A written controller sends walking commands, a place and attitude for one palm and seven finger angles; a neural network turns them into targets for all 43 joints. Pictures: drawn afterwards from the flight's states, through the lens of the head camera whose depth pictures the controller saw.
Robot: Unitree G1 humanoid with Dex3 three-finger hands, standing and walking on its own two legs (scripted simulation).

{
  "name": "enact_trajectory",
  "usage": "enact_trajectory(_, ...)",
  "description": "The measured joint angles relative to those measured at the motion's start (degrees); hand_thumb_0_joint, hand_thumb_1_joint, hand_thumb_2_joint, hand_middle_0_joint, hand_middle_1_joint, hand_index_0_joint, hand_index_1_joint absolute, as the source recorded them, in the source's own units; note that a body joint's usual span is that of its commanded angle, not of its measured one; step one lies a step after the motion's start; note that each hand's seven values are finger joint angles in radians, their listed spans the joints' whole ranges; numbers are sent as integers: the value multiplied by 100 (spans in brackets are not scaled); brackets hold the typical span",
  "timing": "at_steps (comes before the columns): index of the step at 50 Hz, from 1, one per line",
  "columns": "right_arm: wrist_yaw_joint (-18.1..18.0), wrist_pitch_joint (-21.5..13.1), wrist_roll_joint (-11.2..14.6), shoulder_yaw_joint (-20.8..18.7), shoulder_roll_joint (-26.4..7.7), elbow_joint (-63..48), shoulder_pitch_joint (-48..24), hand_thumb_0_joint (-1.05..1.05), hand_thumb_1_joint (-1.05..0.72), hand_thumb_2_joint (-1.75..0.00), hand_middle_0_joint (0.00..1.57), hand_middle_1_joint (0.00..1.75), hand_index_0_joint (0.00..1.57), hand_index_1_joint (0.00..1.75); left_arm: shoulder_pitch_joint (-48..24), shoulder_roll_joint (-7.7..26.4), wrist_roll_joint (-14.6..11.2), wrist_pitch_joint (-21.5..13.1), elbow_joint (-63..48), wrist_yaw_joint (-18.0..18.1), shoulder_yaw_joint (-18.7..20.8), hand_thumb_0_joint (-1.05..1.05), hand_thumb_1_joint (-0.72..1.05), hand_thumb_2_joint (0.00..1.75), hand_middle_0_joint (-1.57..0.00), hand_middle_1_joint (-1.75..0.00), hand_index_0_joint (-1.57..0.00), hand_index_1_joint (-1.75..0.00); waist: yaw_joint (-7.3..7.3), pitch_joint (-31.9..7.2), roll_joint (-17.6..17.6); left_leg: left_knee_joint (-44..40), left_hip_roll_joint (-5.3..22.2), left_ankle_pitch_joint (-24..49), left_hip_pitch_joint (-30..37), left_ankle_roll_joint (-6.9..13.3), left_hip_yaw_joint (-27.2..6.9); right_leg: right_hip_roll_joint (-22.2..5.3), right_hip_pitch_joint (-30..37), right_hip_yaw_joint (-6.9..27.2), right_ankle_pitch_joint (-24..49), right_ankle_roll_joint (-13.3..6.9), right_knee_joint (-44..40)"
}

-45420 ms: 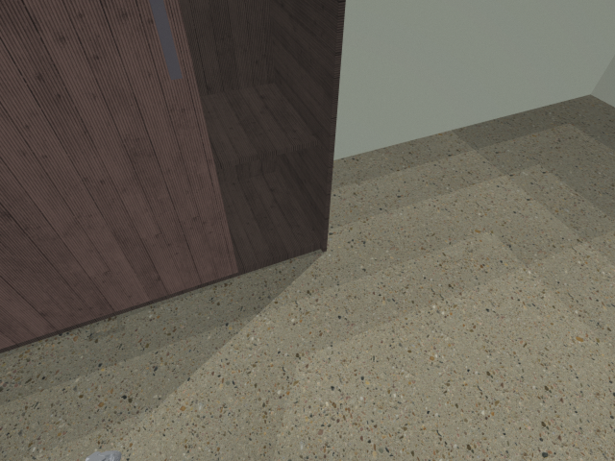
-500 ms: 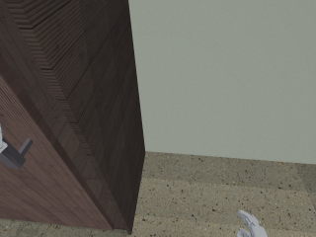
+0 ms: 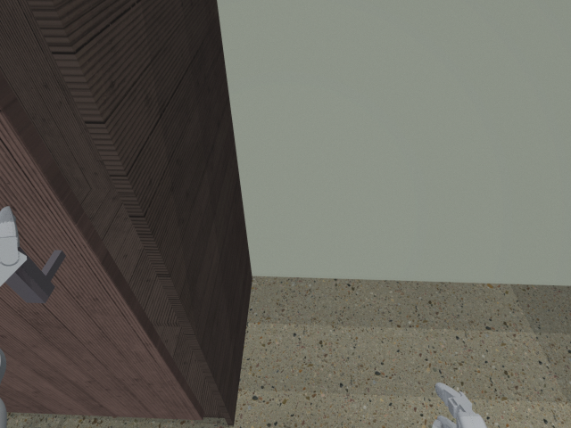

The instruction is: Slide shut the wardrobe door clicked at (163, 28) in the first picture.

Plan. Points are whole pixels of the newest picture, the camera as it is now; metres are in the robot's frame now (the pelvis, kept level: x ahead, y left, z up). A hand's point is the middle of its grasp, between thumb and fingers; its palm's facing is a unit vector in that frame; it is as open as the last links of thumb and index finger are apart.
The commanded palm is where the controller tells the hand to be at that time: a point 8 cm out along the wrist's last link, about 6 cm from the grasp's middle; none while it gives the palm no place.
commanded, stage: stop walking and hold the door there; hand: left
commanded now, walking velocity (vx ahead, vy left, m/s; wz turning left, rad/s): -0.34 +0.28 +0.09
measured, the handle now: (2, 222) +0.26 +0.34 +0.21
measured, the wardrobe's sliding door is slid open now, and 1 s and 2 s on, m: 0.07 0.06 0.05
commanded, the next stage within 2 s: loosen the grip on the handle in 1.82 s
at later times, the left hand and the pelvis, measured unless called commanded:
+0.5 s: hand (12, 253) +0.23 +0.31 +0.20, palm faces +0.44 -0.89 -0.13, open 6.5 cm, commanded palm +0.19 +0.33 +0.17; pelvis -0.08 +0.07 +0.00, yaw +1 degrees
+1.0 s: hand (20, 256) +0.22 +0.30 +0.20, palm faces +0.27 -0.96 -0.12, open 5.9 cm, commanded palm +0.19 +0.33 +0.17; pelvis -0.11 +0.10 +0.00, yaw -4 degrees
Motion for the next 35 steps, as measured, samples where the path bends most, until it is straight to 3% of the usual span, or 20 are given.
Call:
enact_trajectory(7,54,34,-10,-87,-145,-102,-88,2,-91,-90,20,30,20,30,-214,9,-22,-2,61,7,-94,-35,65,78,-46,-140,-19,-137,-31,101,151,410,4,-122,-320,-61,-76,-7,-190,-61,-14,16,191)
enact_trajectory(12,93,210,-22,-197,-311,-51,-291,2,-91,-90,20,30,20,30,-604,-31,-49,75,-85,-52,-410,-35,66,79,-46,-140,-17,-137,-108,250,58,1175,-152,-982,-587,-210,-315,-289,-466,-39,-76,173,559)
enact_trajectory(13,90,254,-26,-199,-316,-45,-333,2,-91,-90,20,30,20,30,-695,-31,-41,93,-125,-74,-482,-36,66,80,-46,-140,-16,-137,-148,268,-7,1093,-136,-980,-523,-225,-329,-379,-530,-23,-88,228,643)
enact_trajectory(15,60,328,-26,-209,-295,-54,-422,2,-91,-90,20,30,20,30,-938,-37,-34,151,-187,-125,-649,-36,67,82,-46,-140,-15,-136,-261,365,-177,773,-178,-255,-444,-220,-105,-625,-636,14,-129,340,844)
enact_trajectory(16,37,362,-19,-208,-279,-92,-463,2,-91,-90,20,30,20,30,-1051,-54,-47,179,-202,-140,-727,-36,67,83,-46,-140,-15,-136,-251,425,-235,745,-253,-86,-446,-94,-11,-698,-722,80,-241,273,988)
enact_trajectory(19,14,293,2,-194,-158,-241,-506,2,-91,-90,20,30,20,30,-1270,-225,-45,189,-120,-136,-879,-34,68,83,-46,-140,-14,-136,-226,514,-57,710,-215,-82,-525,260,94,-462,-1182,102,-1446,116,2715)
enact_trajectory(21,44,177,9,-131,25,-223,-465,2,-91,-90,20,30,20,30,-1387,-312,-49,247,-84,-143,-974,-32,69,83,-46,-140,-14,-136,-199,507,-5,510,-175,62,-528,308,119,-264,-1266,9,-1570,92,3596)
enact_trajectory(23,89,100,-11,-11,212,-154,-393,1,-91,-90,20,30,20,30,-1496,-398,-48,379,-112,-138,-1074,-30,70,82,-46,-140,-14,-135,-143,461,-35,243,-143,257,-508,303,165,-123,-1131,-110,-1564,84,3816)
enact_trajectory(26,117,89,-74,199,423,-42,-275,1,-91,-90,20,30,20,30,-1608,-560,-73,618,-175,-101,-1221,-27,71,83,-46,-140,-14,-135,-71,384,-85,-297,-127,553,-387,207,227,36,-585,-228,-1596,1,3146)
enact_trajectory(31,165,110,-218,378,536,-43,-113,2,-91,-90,21,30,20,30,-1672,-570,-136,872,-99,-83,-1369,-23,72,82,-46,-140,-14,-136,-43,221,-34,-1172,-136,1002,-245,-139,309,314,707,-417,-1824,-279,729)
enact_trajectory(33,204,123,-238,401,523,-168,-113,2,-90,-90,21,30,20,30,-1760,-343,-151,943,-70,-130,-1323,-24,72,80,-46,-140,-13,-136,-25,141,-222,-833,-260,684,-592,-345,504,211,1074,-243,-1651,-585,-167)
enact_trajectory(35,216,158,-247,372,355,-159,-277,2,-90,-90,21,30,20,30,-1815,-270,-156,868,-7,-179,-1213,-25,71,80,-46,-140,-14,-136,-61,271,-50,16,-130,125,-970,-468,487,273,992,-171,-1091,-610,-142)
